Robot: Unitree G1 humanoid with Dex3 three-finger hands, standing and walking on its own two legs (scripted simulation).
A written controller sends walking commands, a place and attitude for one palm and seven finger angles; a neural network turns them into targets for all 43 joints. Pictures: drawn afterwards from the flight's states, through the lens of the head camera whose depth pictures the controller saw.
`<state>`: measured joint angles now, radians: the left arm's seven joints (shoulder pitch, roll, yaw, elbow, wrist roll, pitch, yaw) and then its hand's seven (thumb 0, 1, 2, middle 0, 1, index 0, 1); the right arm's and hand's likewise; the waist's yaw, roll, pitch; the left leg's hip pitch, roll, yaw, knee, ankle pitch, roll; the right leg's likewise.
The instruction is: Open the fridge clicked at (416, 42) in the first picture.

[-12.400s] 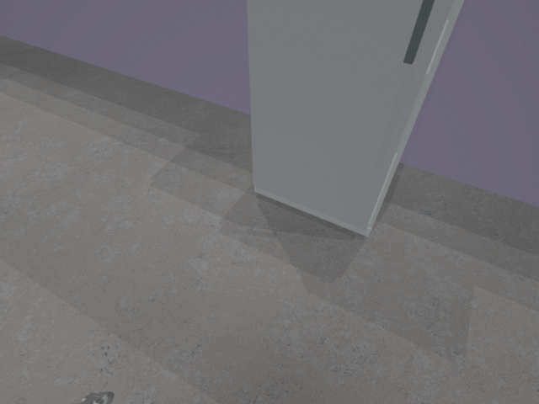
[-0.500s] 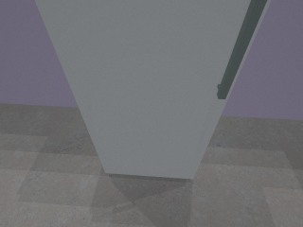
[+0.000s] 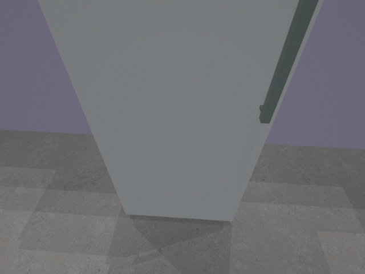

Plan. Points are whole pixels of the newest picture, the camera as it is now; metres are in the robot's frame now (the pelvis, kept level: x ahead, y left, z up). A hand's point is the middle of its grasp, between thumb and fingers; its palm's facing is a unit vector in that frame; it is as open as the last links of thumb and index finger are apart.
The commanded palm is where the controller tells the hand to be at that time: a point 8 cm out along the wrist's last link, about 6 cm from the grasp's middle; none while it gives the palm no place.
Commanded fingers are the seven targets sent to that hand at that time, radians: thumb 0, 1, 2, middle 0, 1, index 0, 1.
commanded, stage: shuffle to correct the standing spot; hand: right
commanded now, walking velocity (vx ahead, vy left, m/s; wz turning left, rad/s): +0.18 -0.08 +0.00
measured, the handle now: (281, 62) +0.51 -0.20 +0.24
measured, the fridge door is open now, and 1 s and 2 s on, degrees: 0 0 0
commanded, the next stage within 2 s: come to a stop and stand still in 0.08 s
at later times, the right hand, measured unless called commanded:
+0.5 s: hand out of the picture +0.12 -0.21 -0.19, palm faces +0.06 +0.98 -0.21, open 7.4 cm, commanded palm none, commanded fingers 0.00 -0.90 -0.90 0.20 0.30 0.20 0.30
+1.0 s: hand out of the picture +0.08 -0.19 -0.18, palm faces +0.05 +0.97 -0.24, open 7.4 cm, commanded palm none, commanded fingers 0.00 -0.90 -0.90 0.20 0.30 0.20 0.30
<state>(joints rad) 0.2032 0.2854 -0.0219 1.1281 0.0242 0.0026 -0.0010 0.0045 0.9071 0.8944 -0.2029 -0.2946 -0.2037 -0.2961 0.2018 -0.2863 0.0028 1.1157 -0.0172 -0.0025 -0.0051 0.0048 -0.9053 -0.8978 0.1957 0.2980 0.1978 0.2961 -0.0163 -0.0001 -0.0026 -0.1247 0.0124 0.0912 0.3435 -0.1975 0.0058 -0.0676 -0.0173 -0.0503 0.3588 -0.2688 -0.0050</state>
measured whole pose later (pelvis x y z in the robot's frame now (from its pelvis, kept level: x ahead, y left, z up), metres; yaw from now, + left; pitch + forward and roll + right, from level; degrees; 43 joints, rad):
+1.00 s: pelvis +0.05 +0.00 -0.01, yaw -1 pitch -2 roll +0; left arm 0.24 0.20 0.01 0.96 0.02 -0.01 0.03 0.00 0.91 0.89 -0.20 -0.29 -0.20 -0.30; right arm 0.25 -0.16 0.00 1.06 -0.01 0.00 -0.02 0.01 -0.91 -0.90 0.20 0.30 0.20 0.30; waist -0.02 -0.06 0.02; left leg -0.31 0.01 0.07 0.54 -0.20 0.03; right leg -0.02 0.00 -0.07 0.47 -0.41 -0.01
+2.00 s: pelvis +0.05 +0.01 -0.01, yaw -1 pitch -2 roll +0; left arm 0.32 0.15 0.00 1.11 0.02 -0.02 0.04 0.00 0.91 0.89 -0.20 -0.29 -0.20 -0.30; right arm 0.23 -0.15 -0.01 1.13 -0.01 -0.01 -0.02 0.01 -0.92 -0.90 0.20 0.30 0.20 0.30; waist 0.00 -0.02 0.06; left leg -0.30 0.01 0.08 0.49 -0.17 0.04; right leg -0.01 -0.01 -0.06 0.41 -0.37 0.00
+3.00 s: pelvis +0.02 +0.00 -0.05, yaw -1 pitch +5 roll -1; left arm 0.13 0.29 0.05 0.48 -0.04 -0.26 -0.01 0.01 0.91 0.89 -0.20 -0.29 -0.20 -0.30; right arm 0.42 -0.21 -0.16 0.03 0.29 -0.46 0.32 0.00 -0.70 -0.81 0.21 0.43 0.21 0.43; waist 0.00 0.02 -0.09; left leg -0.63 0.04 0.07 0.79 -0.26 0.04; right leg -0.39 0.00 -0.06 0.81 -0.52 -0.01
